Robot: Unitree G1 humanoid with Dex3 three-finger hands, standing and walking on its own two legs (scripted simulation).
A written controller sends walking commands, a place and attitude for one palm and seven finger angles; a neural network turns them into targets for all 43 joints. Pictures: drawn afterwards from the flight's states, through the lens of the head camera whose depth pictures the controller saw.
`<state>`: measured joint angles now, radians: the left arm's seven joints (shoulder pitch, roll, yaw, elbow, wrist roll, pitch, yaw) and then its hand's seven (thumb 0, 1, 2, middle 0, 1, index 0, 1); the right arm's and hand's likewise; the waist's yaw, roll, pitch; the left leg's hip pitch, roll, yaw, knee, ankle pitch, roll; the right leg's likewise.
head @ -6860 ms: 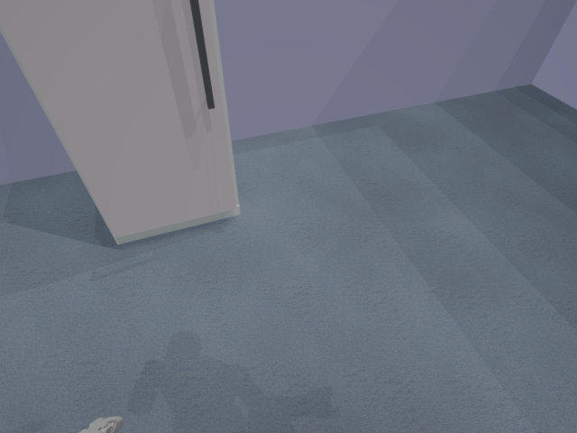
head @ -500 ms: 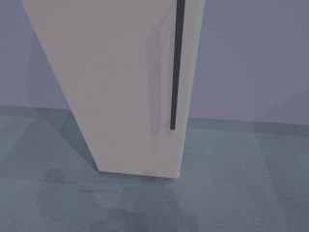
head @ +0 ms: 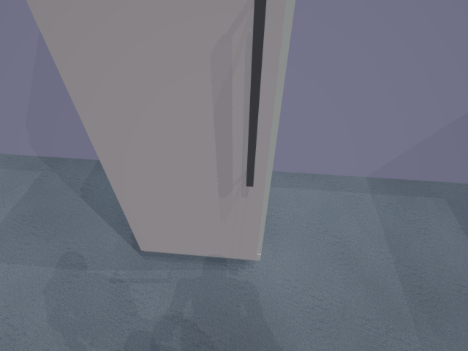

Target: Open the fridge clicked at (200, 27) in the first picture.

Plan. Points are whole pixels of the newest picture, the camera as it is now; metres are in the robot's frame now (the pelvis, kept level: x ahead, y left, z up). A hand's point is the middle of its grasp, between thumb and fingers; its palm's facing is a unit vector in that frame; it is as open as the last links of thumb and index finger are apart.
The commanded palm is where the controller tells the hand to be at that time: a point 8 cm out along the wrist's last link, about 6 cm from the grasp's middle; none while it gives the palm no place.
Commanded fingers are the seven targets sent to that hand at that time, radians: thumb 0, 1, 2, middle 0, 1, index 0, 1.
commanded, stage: look again from close up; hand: right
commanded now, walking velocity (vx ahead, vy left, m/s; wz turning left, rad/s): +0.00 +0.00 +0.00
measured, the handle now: (254, 106) +0.61 -0.01 +0.12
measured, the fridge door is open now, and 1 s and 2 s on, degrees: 0 0 0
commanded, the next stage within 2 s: none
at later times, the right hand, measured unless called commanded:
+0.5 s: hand out of the picture -0.06 -0.21 -0.18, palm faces +0.09 +0.98 -0.18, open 7.4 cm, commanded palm none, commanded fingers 0.00 -0.90 -0.90 0.20 0.30 0.20 0.30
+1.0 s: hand out of the picture -0.11 -0.28 -0.18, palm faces -0.05 +0.98 -0.17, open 7.4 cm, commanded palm none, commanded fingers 0.00 -0.90 -0.90 0.20 0.30 0.20 0.30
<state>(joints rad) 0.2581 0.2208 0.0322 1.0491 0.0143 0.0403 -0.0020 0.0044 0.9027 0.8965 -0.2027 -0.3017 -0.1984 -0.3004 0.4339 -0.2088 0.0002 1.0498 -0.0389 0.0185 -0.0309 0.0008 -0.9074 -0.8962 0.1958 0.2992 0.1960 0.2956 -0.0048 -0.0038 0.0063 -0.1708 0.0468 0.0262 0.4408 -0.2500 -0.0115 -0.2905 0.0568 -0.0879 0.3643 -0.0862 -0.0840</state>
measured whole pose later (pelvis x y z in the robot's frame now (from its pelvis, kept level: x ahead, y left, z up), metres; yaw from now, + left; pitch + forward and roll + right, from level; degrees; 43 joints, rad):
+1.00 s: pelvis -0.11 -0.11 +0.00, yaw +4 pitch -1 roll +0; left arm 0.31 0.11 0.02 1.10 0.01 0.01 0.03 0.01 0.92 0.90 -0.20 -0.30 -0.20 -0.30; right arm 0.33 -0.16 -0.02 1.08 -0.03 0.02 -0.03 0.00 -0.91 -0.90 0.19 0.30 0.19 0.30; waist 0.00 0.04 0.02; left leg -0.17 0.11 0.02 0.42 -0.23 -0.02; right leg -0.20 0.06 -0.08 0.37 -0.15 -0.08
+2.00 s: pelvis -0.11 -0.08 +0.00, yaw +3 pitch -1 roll +0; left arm 0.32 0.10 0.01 1.11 0.02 0.01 0.02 0.00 0.90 0.90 -0.20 -0.30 -0.20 -0.30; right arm 0.34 -0.12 -0.02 1.08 -0.02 -0.01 -0.04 0.00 -0.91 -0.90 0.20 0.30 0.20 0.30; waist 0.00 0.00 0.03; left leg -0.19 0.05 0.06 0.46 -0.25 -0.02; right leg -0.26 0.00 -0.03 0.47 -0.20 -0.02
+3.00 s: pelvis +0.10 +0.00 +0.00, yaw -4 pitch +0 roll +1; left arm 0.24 0.15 0.05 1.07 0.03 -0.04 0.05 -0.01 0.94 0.90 -0.20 -0.30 -0.20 -0.30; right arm 0.30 -0.15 -0.07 1.01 -0.05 0.02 0.01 0.01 -0.92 -0.90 0.20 0.30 0.20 0.30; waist -0.02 0.03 0.03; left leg -0.56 0.11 0.00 1.12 -0.22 -0.01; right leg -0.22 -0.08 -0.18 0.49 -0.27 -0.02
